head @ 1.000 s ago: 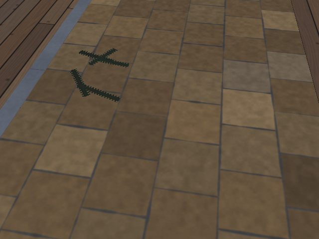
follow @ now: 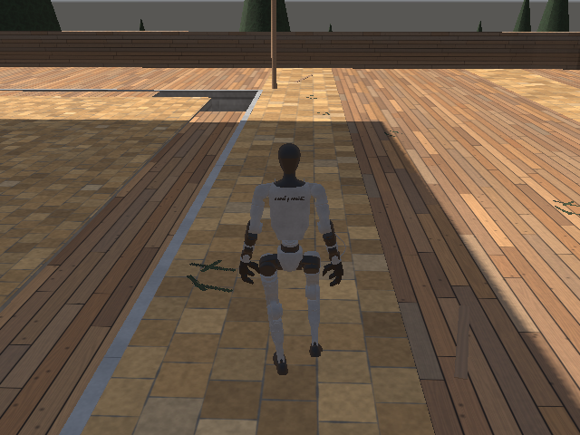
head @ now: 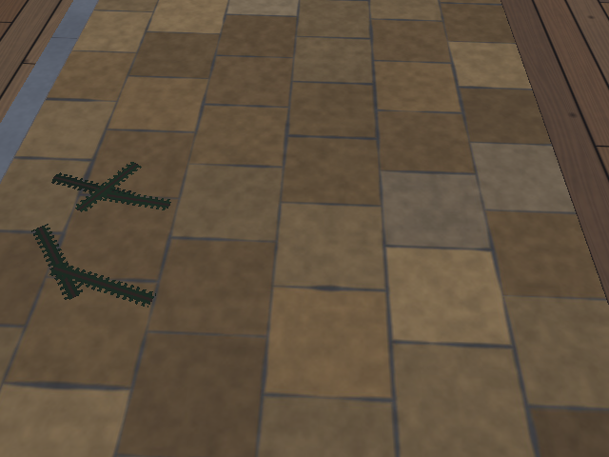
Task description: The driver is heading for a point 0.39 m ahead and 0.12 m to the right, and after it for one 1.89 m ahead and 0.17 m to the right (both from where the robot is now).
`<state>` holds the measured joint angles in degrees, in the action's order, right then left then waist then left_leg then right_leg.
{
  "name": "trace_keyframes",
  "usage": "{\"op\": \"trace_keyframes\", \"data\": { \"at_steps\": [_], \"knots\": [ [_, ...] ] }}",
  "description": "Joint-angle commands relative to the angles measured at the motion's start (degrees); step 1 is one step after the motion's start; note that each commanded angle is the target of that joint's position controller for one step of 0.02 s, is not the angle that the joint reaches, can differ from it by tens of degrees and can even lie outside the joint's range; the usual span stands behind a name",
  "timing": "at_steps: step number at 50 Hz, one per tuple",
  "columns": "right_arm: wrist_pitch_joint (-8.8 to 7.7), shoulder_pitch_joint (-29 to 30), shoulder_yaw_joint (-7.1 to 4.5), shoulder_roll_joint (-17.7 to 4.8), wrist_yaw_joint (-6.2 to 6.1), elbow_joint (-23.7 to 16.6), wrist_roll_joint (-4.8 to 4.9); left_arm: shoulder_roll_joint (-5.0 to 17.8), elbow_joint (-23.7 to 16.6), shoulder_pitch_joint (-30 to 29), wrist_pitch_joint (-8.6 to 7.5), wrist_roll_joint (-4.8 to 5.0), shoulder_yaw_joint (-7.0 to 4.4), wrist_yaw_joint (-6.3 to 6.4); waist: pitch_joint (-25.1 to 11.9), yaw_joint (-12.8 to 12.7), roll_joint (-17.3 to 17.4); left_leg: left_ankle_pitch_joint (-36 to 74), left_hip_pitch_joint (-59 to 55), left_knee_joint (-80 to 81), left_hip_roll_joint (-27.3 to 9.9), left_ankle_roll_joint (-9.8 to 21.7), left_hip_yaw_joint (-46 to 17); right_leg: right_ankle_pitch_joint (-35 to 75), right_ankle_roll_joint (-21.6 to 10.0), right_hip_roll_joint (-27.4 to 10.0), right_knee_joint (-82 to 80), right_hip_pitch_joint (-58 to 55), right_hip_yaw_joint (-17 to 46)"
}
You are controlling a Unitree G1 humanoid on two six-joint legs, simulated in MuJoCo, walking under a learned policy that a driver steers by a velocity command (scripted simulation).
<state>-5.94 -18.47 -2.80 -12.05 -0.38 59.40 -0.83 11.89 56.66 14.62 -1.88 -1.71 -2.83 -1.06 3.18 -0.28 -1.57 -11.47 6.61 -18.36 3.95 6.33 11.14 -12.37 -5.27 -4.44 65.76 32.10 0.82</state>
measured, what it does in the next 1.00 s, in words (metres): walks ahead: right foot, then left foot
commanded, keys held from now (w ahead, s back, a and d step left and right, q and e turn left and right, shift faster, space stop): w+e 0.54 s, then w+q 0.46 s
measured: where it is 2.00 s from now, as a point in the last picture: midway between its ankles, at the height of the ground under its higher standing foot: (367, 253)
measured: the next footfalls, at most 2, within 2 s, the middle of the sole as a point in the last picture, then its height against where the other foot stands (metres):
right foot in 0.32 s outside the picture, level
left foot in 0.84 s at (343, 380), level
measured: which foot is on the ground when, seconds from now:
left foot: down 0.00-0.32, up 0.34-0.82, down 0.84-1.00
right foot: up 0.00-0.30, down 0.32-0.84, up 0.86-1.00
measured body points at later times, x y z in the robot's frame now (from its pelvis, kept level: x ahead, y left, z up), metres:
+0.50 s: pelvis +0.28 -0.06 -0.01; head +0.31 -0.07 +0.44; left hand +0.39 +0.19 -0.14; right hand +0.32 -0.33 -0.13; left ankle +0.31 +0.10 -0.65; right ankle +0.28 -0.09 -0.74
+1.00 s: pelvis +0.58 -0.09 -0.01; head +0.60 -0.09 +0.44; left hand +0.70 +0.14 -0.14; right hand +0.58 -0.37 -0.14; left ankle +0.63 -0.05 -0.74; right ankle +0.46 -0.18 -0.65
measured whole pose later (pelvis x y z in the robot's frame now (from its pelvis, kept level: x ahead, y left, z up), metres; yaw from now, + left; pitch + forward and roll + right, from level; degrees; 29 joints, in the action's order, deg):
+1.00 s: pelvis +0.58 -0.09 -0.01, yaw -12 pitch +0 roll +0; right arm -2.6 -15.5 -3.5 -14.9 1.1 51.1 -0.6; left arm 13.5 51.0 14.5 -4.8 -2.3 -1.7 -0.3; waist 3.5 -0.2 -1.1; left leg -9.0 15.8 -25.0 7.1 7.2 1.8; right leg -17.9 -2.8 0.2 68.3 22.7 0.7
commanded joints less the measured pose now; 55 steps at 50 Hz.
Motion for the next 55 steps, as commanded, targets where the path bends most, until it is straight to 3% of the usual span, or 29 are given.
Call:
{"op": "trace_keyframes", "data": {
  "at_steps": [1, 5, 8, 10, 13, 14, 15, 16, 17, 18, 19, 20, 22, 24, 26, 28, 32, 36, 39, 41, 42, 43, 44, 45, 46, 47, 49, 52, 55],
  "knots": [
    [-1.28, -2.35, -0.3, -3.96, -0.29, -1.98, -0.1, 0.78, -2.8, 0.48, 1.01, 0.07, -0.26, -0.77, 2.59, -1.25, 4.24, 13.35, 2.32, 11.71, -16.31, 1.75, -8.17, 6.51, 0.72, -2.04, -2.32, 5.21, -0.26],
    [-1.25, -5.25, 0.17, -3.83, -0.69, -1.46, 0.01, 0.04, -6.34, -8.61, 0.45, 0.5, 0.44, -1.45, 3.69, 0.54, 4.51, 23.94, -0.19, 10.29, -14.42, -0.34, -1.85, 13.63, 1.29, -0.36, -17.14, 4.82, -4.51],
    [-0.82, -8.88, 0.12, -5.01, -1.41, -0.45, 0.02, -0.12, -8.73, -14.28, 0.32, 0.3, 0.93, -1.64, 3.84, 2.42, 4.75, 30.47, -6.22, 8.88, -16.01, -0.61, 0.27, 13.79, 0.31, 1.33, -25.71, 3.76, -8.51],
    [-0.3, -9.96, 0.01, -5.78, -1.91, 0.0, -0.13, 0.62, -9.46, -14.85, 0.24, 0.04, 0.71, -1.6, 3.01, 2.06, 5.25, 40.81, -10.89, 5.25, -17.22, -0.85, 1.91, 10.42, -1.26, 3.32, -28.52, 1.94, -10.26],
    [0.72, -8.35, -0.74, -8.14, -2.79, -0.46, -0.54, 2.97, -7.88, -7.81, 0.37, -0.21, -0.47, -1.22, -1.43, -2.05, 8.35, 61.28, -14.56, -7.53, -18.91, -0.99, 3.98, 1.2, -5.19, 8.08, -29.1, -6.59, -12.06],
    [1.21, -7.46, -1.07, -8.97, -2.66, -1.13, -0.71, 4.29, -6.49, -2.92, 0.24, -0.26, -1.21, -1.08, -4.2, -4.12, 8.74, 61.05, -13.95, -15.66, -19.38, -0.4, 3.88, -1.23, -6.78, 9.44, -30.79, -11.83, -11.53],
    [1.58, -6.41, -1.31, -9.46, -2.17, -1.94, -0.62, 6.02, -4.39, 3.9, -0.17, -0.6, -2.26, -0.76, -7.54, -7.36, 7.4, 53.36, -9.74, -27.42, -19.07, -0.62, 4.14, -0.77, -8.53, 10.41, -35.85, -21.07, -9.88],
    [1.5, -5.21, -1.28, -8.77, -1.61, -3.75, -0.31, 10.56, -3.17, 10.31, -0.3, -1.27, -4.0, -0.03, -11.69, -10.66, 2.01, 33.68, 2.05, -45.24, -16.79, -1.98, 4.49, -5.95, -11.78, 2.14, -39.86, -33.2, 2.04],
    [0.94, -5.59, -0.7, -3.32, -0.24, -8.42, 0.51, 15.93, -4.95, 6.79, 0.51, -0.53, -5.39, 0.22, -15.0, -5.31, -12.86, -18.68, 29.43, -67.72, -2.29, -5.75, -0.06, -4.08, -21.45, -14.38, -45.65, -49.42, 35.78],
    [-0.05, 1.22, -1.19, -7.6, 0.2, -10.53, 0.11, 15.37, -4.87, 7.97, 1.15, 0.65, -5.18, 0.32, -13.81, -7.24, -1.6, -15.24, 36.75, -68.92, -3.84, -4.93, -12.13, -3.33, -21.82, -14.69, -50.42, -47.73, 38.24],
    [-0.94, 4.03, -0.88, -6.83, 0.5, -11.85, 0.67, 12.94, -4.73, 4.81, 1.02, 0.87, -4.49, 0.81, -7.24, -5.19, 0.66, -9.74, 38.64, -64.66, -7.06, -4.5, -13.32, -1.05, -19.48, -14.02, -51.79, -41.7, 30.97],
    [-1.29, 2.75, -0.95, -6.87, 0.3, -11.14, 0.75, 9.62, -4.68, 2.51, 0.63, 0.94, -3.72, 0.9, -2.45, -2.07, 5.22, -6.88, 35.25, -58.21, -9.09, -4.65, -12.92, 6.62, -16.41, -11.62, -52.96, -33.82, 25.53],
    [0.73, 1.23, -0.83, -5.71, 0.27, -10.91, -1.37, 7.31, -5.23, -0.34, -0.68, 1.35, -2.75, 1.45, -1.56, 1.54, 5.27, -6.05, 28.17, -51.39, -10.76, -6.31, -13.21, 16.97, -13.17, -5.97, -53.28, -26.21, 17.26],
    [2.72, 1.42, -0.78, -4.98, 0.74, -11.68, -2.17, 8.28, -4.91, 1.31, -1.98, 1.88, -2.68, 1.35, -2.23, 2.37, 3.55, -5.82, 26.52, -47.51, -10.69, -7.88, -12.15, 23.71, -12.64, -3.54, -53.19, -24.06, 14.22],
    [3.58, 5.3, -0.63, -4.82, 1.04, -13.61, -2.04, 10.07, -4.69, 3.64, -2.39, 1.86, -3.05, 1.19, -1.65, 1.63, 1.82, -2.13, 28.26, -42.79, -10.61, -9.03, -10.94, 25.53, -11.66, -1.91, -53.64, -23.06, 12.87],
    [3.86, 9.99, -0.48, -4.99, 1.28, -15.41, -1.79, 9.89, -4.38, 6.32, -2.32, 1.77, -2.89, 1.05, -0.92, -0.01, 0.2, 3.0, 30.95, -36.92, -10.51, -9.36, -9.94, 26.58, -9.83, -1.07, -54.2, -24.66, 11.86],
    [3.68, 16.7, 0.31, -4.35, 1.92, -17.19, -1.06, 8.18, -2.92, 11.24, -2.74, 1.48, -1.9, 1.0, -0.71, -3.54, -1.99, 11.88, 31.15, -25.71, -9.65, -7.19, -7.82, 32.16, -5.09, -0.62, -54.59, -30.76, 8.04],
    [3.22, 22.6, 0.78, -4.83, 2.29, -19.25, -0.4, 8.58, -1.88, 13.52, -3.08, 0.39, -1.27, 1.59, 0.94, -5.45, -2.42, 12.24, 31.82, -18.1, -7.72, -3.81, -6.26, 34.62, -4.41, -3.62, -55.2, -38.31, 6.16],
    [2.83, 18.59, 0.32, -6.11, 2.21, -18.58, -0.17, 9.82, -1.84, 10.61, -3.4, -0.34, -1.11, 2.38, 0.09, -1.81, -3.1, 6.02, 23.78, -14.28, -4.03, -0.37, -5.65, 49.75, -3.3, -5.67, -50.8, -40.2, 2.76],
    [2.54, 6.88, -0.86, -8.35, 1.44, -14.72, -0.2, 11.05, -1.81, 9.08, -3.22, -0.9, -1.31, 2.78, -5.46, 3.4, -3.38, 1.6, 12.73, -12.56, -0.03, 1.94, -5.19, 61.67, -2.36, -5.68, -37.18, -41.35, 0.51],
    [2.16, -1.89, -1.47, -9.04, 1.05, -11.83, -0.72, 11.49, -2.19, 7.86, -2.99, -0.52, -1.35, 2.77, -9.3, 7.7, -2.0, 4.4, 2.13, -8.61, -0.41, 3.46, -6.29, 56.65, -1.65, -4.28, -25.49, -36.81, -1.48],
    [2.13, -10.69, -2.7, -13.27, 0.44, -10.12, -1.84, 9.81, -4.04, 8.17, -3.28, -0.12, -0.7, 2.75, -15.24, 10.13, 3.8, 2.66, -11.14, -8.85, -11.83, 7.09, -20.65, 36.4, -0.75, -1.13, -7.59, -25.29, -4.05],
    [2.56, -9.14, -3.79, -17.24, 0.84, -9.98, -1.83, 5.39, -4.7, 14.43, -3.5, 1.22, -0.13, 1.52, -18.23, 4.16, 17.25, 3.91, -24.27, -2.49, -24.85, 17.5, -51.85, -15.24, 2.18, 11.53, 12.24, -1.79, -3.56],
    [3.01, -3.95, -3.48, -14.25, 1.68, -10.59, 0.55, 9.12, -5.34, 9.86, -3.75, -0.41, -0.56, 1.46, -13.97, 3.59, 7.81, -3.54, -20.36, 1.97, -22.72, 16.27, -53.69, -13.2, 0.92, 7.59, 14.68, 4.53, 4.1],
    [3.22, 0.72, -2.88, -11.65, 1.79, -11.85, 0.67, 9.88, -7.23, 4.31, -4.39, -0.06, -0.66, 1.04, -6.44, 2.82, 4.5, -3.1, -12.17, 3.12, -21.26, 14.68, -44.6, -7.44, 1.01, 4.71, 12.19, 6.37, 3.93],
    [3.15, 2.12, -2.33, -9.35, 1.86, -11.78, 0.27, 9.37, -8.09, 1.91, -4.76, -0.01, -0.47, 0.87, -3.12, 1.78, 0.58, 3.07, -6.03, 4.57, -18.9, 13.1, -39.54, -4.8, 1.41, 2.85, 8.67, 4.86, 3.35],
    [2.62, 1.95, -1.67, -7.67, 1.25, -10.84, 0.51, 7.81, -9.02, 2.15, -3.27, -0.85, -0.1, 0.61, -2.01, -1.06, 1.0, 12.4, 1.1, 5.72, -14.33, 10.52, -32.41, -4.02, 3.25, 0.85, 3.11, 0.19, 3.03],
    [1.65, -0.86, -2.25, -10.01, 0.99, -10.13, 0.94, 6.24, -10.46, 1.26, -1.24, -1.27, 0.41, 0.34, -2.61, -1.53, 3.08, 16.95, 4.3, 6.82, -11.73, 10.28, -28.3, -3.64, 5.91, 0.37, -2.89, -0.36, 1.05],
    [1.97, -3.91, -2.55, -10.76, 0.77, -10.03, 0.99, 6.29, -13.8, -6.76, -0.69, -1.18, 0.6, 0.21, -0.36, 0.57, 3.96, 15.07, 4.97, 8.44, -9.89, 8.8, -27.81, 2.9, 8.04, -0.19, -11.57, 3.78, -0.34]
  ]
}}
